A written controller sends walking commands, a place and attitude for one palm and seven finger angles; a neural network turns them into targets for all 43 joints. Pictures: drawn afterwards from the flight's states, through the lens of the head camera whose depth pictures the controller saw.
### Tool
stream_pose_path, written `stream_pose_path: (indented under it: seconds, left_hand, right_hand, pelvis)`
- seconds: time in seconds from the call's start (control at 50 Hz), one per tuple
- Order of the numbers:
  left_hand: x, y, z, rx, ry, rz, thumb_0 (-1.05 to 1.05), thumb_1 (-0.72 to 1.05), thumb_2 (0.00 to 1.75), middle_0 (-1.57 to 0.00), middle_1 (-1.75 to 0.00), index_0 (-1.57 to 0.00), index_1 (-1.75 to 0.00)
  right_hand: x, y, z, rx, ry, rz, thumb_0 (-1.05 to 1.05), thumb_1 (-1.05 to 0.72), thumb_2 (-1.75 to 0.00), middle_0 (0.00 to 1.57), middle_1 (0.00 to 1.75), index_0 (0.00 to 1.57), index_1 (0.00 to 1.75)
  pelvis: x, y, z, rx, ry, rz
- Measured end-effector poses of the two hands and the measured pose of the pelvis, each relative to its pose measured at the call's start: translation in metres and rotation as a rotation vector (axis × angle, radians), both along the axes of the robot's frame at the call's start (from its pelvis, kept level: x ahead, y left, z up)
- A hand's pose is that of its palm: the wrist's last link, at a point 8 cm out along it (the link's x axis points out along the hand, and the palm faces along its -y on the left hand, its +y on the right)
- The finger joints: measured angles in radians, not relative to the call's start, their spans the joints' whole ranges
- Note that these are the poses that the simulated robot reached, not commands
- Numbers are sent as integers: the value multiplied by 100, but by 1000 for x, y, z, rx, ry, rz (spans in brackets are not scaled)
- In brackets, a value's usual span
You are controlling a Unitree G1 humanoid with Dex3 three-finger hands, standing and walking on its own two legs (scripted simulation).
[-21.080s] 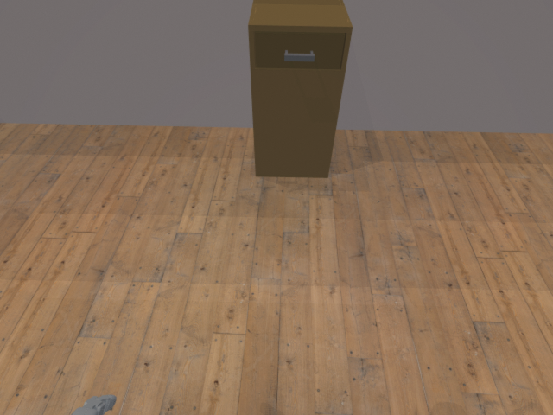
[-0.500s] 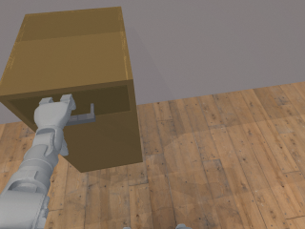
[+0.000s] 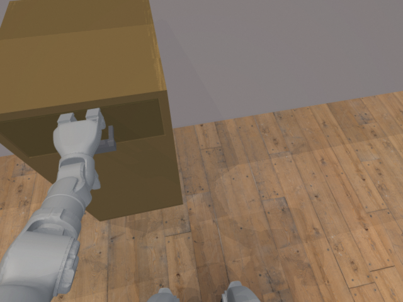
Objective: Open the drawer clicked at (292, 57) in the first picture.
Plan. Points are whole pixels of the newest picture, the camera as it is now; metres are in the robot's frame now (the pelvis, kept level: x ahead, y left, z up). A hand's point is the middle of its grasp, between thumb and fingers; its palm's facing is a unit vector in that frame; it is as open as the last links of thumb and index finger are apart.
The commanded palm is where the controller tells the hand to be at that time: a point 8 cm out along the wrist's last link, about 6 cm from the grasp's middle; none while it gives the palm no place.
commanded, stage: lower the fingers behind the handle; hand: left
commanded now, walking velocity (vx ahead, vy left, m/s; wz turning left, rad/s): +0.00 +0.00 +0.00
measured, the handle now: (89, 141) +0.48 +0.26 -0.04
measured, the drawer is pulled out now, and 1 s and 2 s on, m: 0.00 0.00 0.03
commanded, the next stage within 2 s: close the thumb around the handle in 0.78 s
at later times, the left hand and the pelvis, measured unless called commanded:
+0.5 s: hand (90, 163) +0.44 +0.25 -0.06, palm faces +0.01 +0.00 -1.00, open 13.9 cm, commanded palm +0.42 +0.25 +0.00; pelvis -0.01 +0.00 -0.03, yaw +1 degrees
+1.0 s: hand (90, 161) +0.44 +0.26 -0.06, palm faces -0.01 -0.02 -1.00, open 13.5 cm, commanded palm +0.42 +0.25 +0.00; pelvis +0.00 +0.00 -0.03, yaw +0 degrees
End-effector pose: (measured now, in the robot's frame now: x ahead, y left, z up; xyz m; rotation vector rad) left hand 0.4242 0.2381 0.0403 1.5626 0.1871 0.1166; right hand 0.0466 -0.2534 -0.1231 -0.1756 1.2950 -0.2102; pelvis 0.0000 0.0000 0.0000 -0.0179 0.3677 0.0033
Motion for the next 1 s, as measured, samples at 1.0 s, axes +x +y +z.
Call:
stream_pose_path:
  seconds: [1.0]
  left_hand:
    - [-5,15,-47,-18,-34,-34,0,-44,33,-34,-121,-32,-121]
  right_hand:
    - [-6,-17,-23,-52,72,23,1,-91,-90,20,30,20,30]
  pelvis:
    - [4,-1,-27,-16,84,10]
